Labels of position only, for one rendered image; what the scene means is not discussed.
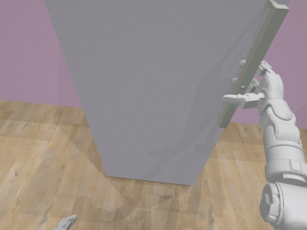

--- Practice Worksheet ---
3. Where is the fridge door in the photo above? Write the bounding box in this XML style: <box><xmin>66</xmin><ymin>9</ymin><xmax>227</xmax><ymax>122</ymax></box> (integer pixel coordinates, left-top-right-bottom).
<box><xmin>44</xmin><ymin>0</ymin><xmax>290</xmax><ymax>186</ymax></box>

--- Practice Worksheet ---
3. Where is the robot right upper arm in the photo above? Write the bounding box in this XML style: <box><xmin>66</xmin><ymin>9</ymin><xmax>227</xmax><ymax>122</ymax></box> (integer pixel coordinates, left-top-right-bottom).
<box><xmin>259</xmin><ymin>181</ymin><xmax>307</xmax><ymax>230</ymax></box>

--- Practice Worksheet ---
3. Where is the left robot hand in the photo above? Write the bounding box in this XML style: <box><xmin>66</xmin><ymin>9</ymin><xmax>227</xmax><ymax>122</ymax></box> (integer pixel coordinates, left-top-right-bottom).
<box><xmin>54</xmin><ymin>215</ymin><xmax>78</xmax><ymax>230</ymax></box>

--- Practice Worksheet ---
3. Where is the robot right forearm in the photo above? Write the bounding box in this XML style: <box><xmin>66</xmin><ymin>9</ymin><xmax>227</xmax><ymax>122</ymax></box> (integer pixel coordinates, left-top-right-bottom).
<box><xmin>258</xmin><ymin>99</ymin><xmax>307</xmax><ymax>188</ymax></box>

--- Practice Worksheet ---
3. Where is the handle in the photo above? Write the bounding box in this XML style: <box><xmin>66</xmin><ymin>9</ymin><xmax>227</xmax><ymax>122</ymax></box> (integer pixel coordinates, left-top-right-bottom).
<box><xmin>218</xmin><ymin>0</ymin><xmax>289</xmax><ymax>128</ymax></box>

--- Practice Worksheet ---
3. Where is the right robot hand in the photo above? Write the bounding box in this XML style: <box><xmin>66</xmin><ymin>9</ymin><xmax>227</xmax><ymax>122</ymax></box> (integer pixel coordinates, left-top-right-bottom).
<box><xmin>222</xmin><ymin>59</ymin><xmax>284</xmax><ymax>110</ymax></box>

